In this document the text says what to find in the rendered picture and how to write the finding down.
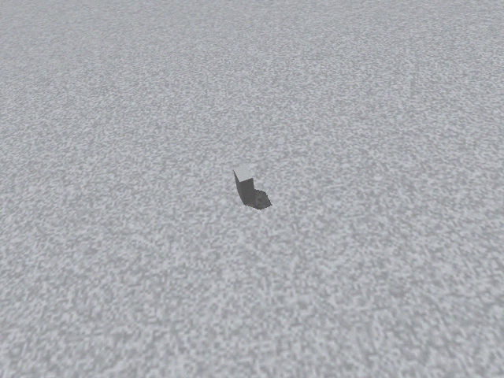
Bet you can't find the carton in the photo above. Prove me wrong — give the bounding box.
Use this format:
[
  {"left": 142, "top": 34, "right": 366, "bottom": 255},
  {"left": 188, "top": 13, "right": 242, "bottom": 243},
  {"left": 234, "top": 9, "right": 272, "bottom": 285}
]
[{"left": 233, "top": 165, "right": 256, "bottom": 205}]

